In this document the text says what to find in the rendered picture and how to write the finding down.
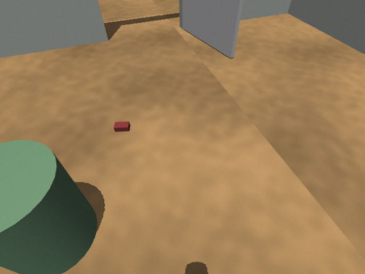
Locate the small box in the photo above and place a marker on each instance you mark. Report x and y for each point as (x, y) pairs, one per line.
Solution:
(121, 126)

